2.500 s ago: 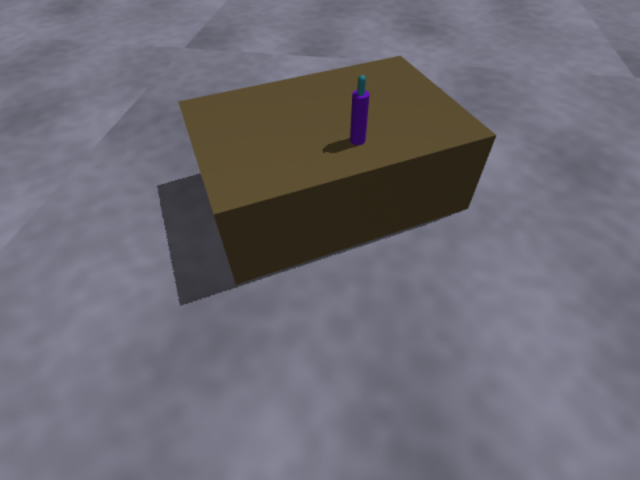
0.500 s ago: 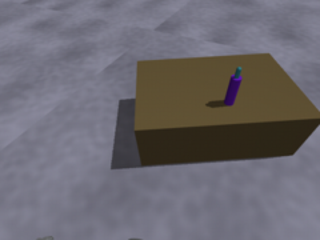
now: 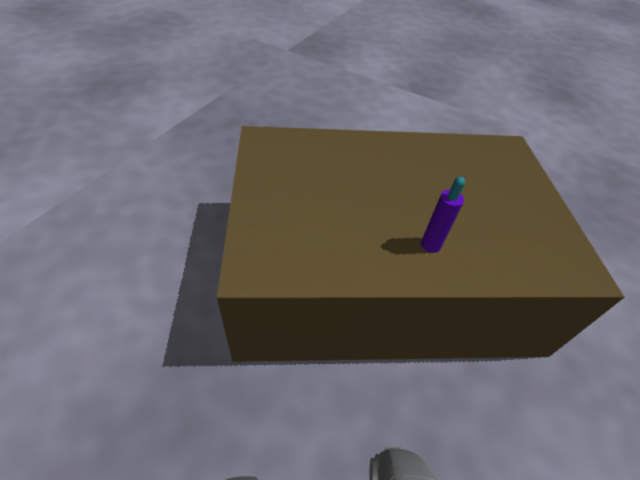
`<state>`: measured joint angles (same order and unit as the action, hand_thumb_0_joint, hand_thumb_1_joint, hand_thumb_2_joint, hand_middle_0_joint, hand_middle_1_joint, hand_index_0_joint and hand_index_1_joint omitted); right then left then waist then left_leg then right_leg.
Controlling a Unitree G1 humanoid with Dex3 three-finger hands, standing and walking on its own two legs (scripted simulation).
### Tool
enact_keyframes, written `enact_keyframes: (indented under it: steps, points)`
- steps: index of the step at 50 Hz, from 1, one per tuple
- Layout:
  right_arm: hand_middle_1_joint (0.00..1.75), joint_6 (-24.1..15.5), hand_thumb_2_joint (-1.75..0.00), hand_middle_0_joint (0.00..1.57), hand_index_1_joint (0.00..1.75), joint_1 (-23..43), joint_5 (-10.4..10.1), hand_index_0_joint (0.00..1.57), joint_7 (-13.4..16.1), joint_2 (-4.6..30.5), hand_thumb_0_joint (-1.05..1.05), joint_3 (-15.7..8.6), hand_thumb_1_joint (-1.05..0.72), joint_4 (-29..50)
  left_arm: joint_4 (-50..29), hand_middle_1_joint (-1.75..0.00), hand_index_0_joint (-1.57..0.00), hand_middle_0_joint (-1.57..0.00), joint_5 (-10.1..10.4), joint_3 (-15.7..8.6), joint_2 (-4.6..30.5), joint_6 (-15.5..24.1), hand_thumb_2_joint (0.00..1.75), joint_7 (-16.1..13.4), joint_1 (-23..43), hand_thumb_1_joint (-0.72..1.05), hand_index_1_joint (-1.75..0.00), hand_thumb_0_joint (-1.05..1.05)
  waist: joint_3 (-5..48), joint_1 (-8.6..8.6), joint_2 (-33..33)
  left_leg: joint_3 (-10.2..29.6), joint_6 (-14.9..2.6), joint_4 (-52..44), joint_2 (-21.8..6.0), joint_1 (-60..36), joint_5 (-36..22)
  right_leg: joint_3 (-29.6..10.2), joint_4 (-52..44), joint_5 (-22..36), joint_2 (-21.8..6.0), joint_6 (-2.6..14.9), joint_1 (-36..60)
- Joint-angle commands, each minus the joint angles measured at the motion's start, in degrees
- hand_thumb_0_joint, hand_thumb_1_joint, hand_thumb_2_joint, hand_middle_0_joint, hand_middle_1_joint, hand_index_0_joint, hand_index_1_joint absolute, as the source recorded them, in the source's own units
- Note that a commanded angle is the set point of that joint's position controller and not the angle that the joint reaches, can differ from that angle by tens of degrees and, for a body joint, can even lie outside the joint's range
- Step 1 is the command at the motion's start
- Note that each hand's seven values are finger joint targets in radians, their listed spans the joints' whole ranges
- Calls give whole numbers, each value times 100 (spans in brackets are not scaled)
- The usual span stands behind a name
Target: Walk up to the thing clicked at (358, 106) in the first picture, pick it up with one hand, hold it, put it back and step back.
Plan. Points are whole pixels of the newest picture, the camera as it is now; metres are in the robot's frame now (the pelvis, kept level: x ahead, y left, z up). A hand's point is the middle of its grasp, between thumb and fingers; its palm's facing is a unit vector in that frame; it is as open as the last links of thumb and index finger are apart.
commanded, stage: walk up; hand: right
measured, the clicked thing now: (444, 214) +0.77 -0.30 -0.24
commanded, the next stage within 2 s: none
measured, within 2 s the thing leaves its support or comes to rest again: neither
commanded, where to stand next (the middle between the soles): +0.26 -0.11 m, yaw +4 degrees
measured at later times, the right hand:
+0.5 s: hand (577, 422) +0.24 -0.37 -0.13, palm faces -0.13 +0.88 -0.45, open 7.4 cm
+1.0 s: hand (579, 395) +0.29 -0.42 -0.16, palm faces -0.13 +0.91 -0.39, open 7.4 cm
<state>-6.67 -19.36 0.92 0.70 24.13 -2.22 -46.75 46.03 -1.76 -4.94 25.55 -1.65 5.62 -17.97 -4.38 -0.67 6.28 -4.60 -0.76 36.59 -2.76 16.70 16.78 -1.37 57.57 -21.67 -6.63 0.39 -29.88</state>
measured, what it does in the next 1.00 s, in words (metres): walks ahead: right foot, then left foot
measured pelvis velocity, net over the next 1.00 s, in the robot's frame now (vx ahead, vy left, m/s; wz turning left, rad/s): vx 0.18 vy -0.15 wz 0.10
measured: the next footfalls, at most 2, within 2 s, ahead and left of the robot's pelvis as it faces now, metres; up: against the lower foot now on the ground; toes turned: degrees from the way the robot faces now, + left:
right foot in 0.14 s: +0.17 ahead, -0.22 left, +0.00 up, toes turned -4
left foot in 0.46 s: +0.23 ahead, -0.01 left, +0.00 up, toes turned +7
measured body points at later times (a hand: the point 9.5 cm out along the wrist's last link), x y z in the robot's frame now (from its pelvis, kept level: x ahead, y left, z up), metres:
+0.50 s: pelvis +0.15 -0.10 -0.01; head +0.17 -0.07 +0.44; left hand +0.16 +0.22 -0.14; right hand +0.24 -0.42 -0.10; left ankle +0.22 -0.01 -0.72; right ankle +0.13 -0.21 -0.72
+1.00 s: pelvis +0.18 -0.15 -0.01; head +0.21 -0.15 +0.44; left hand +0.25 +0.18 -0.12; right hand +0.30 -0.46 -0.13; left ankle +0.19 -0.02 -0.72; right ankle +0.26 -0.29 -0.72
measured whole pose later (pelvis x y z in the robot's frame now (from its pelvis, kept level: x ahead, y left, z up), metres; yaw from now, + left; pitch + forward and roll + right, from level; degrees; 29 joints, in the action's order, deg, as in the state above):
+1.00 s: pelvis +0.18 -0.15 -0.01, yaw +6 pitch -2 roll +0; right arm 0.5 -10.0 0.6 -0.6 23.8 -2.1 -55.6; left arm 53.7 -1.4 -1.2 23.2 1.6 -0.2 -8.0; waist -5.3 -0.3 -0.5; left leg -0.6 -1.1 44.4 -1.0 20.2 25.6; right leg 1.8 43.2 -17.1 -4.8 -1.2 -24.1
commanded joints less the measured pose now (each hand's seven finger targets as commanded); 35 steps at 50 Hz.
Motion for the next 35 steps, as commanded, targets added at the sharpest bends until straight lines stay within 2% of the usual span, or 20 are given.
enact_keyframes:
  steps: [1, 2, 4, 6, 7, 8, 9, 11, 13, 14, 18, 20, 22, 23, 24, 25, 26, 28, 31, 35]
  points:
    - [30, -124, -90, 20, 30, -107, -14, 20, 82, 2034, 0, -684, -90, 266, -428, -30, -20, -20, -10, -384, 970, 158, 90, 60, 84, 90, -30, 0, 79, 85, -1735, 1245, -1138, -1673, -1296, 325, 943, 111, -1072, 375, -124, 34, 235]
    - [30, -103, -90, 20, 30, -51, 2, 20, 67, 2009, 0, -667, -90, 259, -376, -30, -20, -20, -6, -407, 993, 167, 90, 66, 128, 90, -30, 0, 86, 82, -1681, 1149, -1066, -1623, -1186, 483, 1141, 277, -1221, 350, -6, 43, 436]
    - [30, -47, -90, 20, 30, 298, -2, 20, 70, 2076, 0, -678, -90, 288, -243, -30, -20, -20, -15, -449, 1000, 187, 90, 57, -154, 90, -30, 0, 249, -199, -1713, 1056, -930, -1295, -1201, 838, 1254, 559, -1637, 479, 136, 129, 1284]
    - [30, 53, -90, 20, 30, 126, 48, 20, 89, 1679, 0, -542, -90, 222, 5, -30, -20, -20, -61, -562, 1188, 254, 90, -8, -600, 90, -30, 0, 417, -437, -765, 603, -700, 54, -784, 1496, 1367, 754, -2003, 5, 537, 159, 2325]
    - [30, 99, -90, 20, 30, 46, 43, 20, 101, 1250, 0, -397, -90, 232, 113, -30, -20, -20, -113, -662, 1486, 310, 90, -73, -1098, 90, -30, 0, 349, -741, 515, 165, -477, 1780, -351, 2187, 1439, -269, -2861, -1091, 55, 378, 2759]
    - [30, 77, -90, 20, 30, 274, -71, 20, 136, 907, 0, -247, -90, 440, -44, -30, -20, -20, -89, -684, 1938, 388, 90, -133, -1133, 90, -30, 0, 140, -811, 1738, -105, -170, 3162, 475, 3335, 1741, -3033, -4449, -1960, -1323, 927, 2654]
    - [30, 101, -90, 20, 30, 438, -36, 20, 210, 1363, 0, -386, -90, 410, -231, -30, -20, -20, -23, -638, 2092, 397, 90, -152, -646, 90, -30, 0, -55, -619, 1009, 726, -145, 3478, 46, 3167, 1631, -3538, -4573, -1904, -1790, 1513, 2231]
    - [30, 43, -90, 20, 30, 1, -123, 20, 132, 1476, 0, -391, -90, 35, -254, -30, -20, -20, 74, -522, 1666, 400, 90, -235, -254, 90, -30, 0, -15, -266, 240, 785, -141, 3201, -219, 2652, 1007, -2292, -3960, -924, -1278, 1510, 1961]
    - [30, 6, -90, 20, 30, -311, -93, 20, 67, 1398, 0, -382, -90, -194, -294, -30, -20, -20, 59, -430, 1472, 423, 90, -265, 91, 90, -30, 0, 1, -86, 543, 508, -138, 2353, -324, 2002, 899, -1361, -3767, -503, -1041, 1420, 1494]
    - [30, 13, -90, 20, 30, -355, -79, 20, 4, 1376, 0, -390, -90, -253, -300, -30, -20, -20, 51, -403, 1415, 431, 90, -255, 84, 90, -30, 0, -12, -103, 581, 347, -115, 1982, -238, 1740, 908, -1097, -3761, -296, -899, 1405, 1345]
    - [30, 24, -90, 20, 30, -109, -46, 20, -104, 1217, 0, -399, -90, -105, -369, -30, -20, -20, 40, -325, 1415, 455, 90, -245, -50, 90, -30, 0, 8, -184, 481, 90, -126, 1041, -39, 1177, 439, -908, -3825, -158, -988, 1413, 1219]
    - [30, -5, -90, 20, 30, -222, -36, 20, -83, 1093, 0, -372, -90, -128, -453, -30, -20, -20, 86, -228, 1373, 442, 90, -279, 248, 90, -30, 0, 160, 27, 149, -3, -152, 349, 91, 396, -127, -617, -3400, 715, -1026, 1279, 1010]
    - [30, -57, -90, 20, 30, -696, -27, 20, -5, 1082, 0, -415, -90, -311, -449, -30, -20, -20, 144, -29, 1036, 397, 90, -306, 371, 90, -30, 0, 473, 380, -472, 23, -163, -478, 305, -1043, -754, -47, -2206, 1345, -736, 947, 387]
    - [30, -70, -90, 20, 30, -855, 21, 20, 50, 1408, 0, -516, -90, -294, -458, -30, -20, -20, 176, 94, 739, 391, 90, -320, 260, 90, -30, 0, 631, 508, -1356, 1124, -364, -1126, -322, -1589, -259, 395, -1054, 1110, -249, 558, -98]
    - [30, -89, -90, 20, 30, -892, 101, 20, 92, 1903, 0, -597, -90, -108, -509, -30, -20, -20, 203, 121, 461, 372, 90, -338, 84, 90, -30, 0, 698, 393, -2091, 3554, -880, -1728, -1766, -2043, -521, 499, 31, -622, 588, 155, -1030]
    - [30, -27, -90, 20, 30, -749, -77, 20, 71, 2090, 0, -644, -90, -8, -287, -30, -20, -20, 154, -66, 1132, 263, 90, -453, -112, 90, -30, 0, 677, 343, -1430, 4233, -1568, -1813, -2406, -1581, -265, 21, 539, -1400, 385, 148, -838]
    - [30, 2, -90, 20, 30, -526, -106, 20, 84, 1874, 0, -629, -90, 28, -221, -30, -20, -20, 122, -60, 1256, 240, 90, -490, -80, 90, -30, 0, 518, 261, -938, 3763, -1694, -1672, -2219, -1450, -790, -188, 817, -1233, 298, 175, -856]
    - [30, 1, -90, 20, 30, -393, -72, 20, 141, 1573, 0, -502, -90, 18, -114, -30, -20, -20, 149, -79, 1056, 249, 90, -518, 55, 90, -30, 0, 412, 179, -899, 2641, -1425, -1303, -1725, -1301, -2267, -412, 693, -776, 153, 172, -751]
    - [30, 56, -90, 20, 30, 198, -47, 20, 116, 1340, 0, -371, -90, 94, 137, -30, -20, -20, 183, -36, 854, 259, 90, -482, -228, 90, -30, 0, 380, -53, -1457, 1258, -1151, -1109, -1231, -298, -3075, -4, -231, -223, 107, 85, 316]
    - [30, 244, -90, 20, 30, 550, -49, 20, 54, 1294, 0, -296, -90, 69, 360, -30, -20, -20, 227, -30, 641, 365, 90, -548, -108, 90, -30, 0, 648, -67, -1753, 779, -1004, -410, -949, 244, -3022, 508, -1739, 690, 475, 35, 1448]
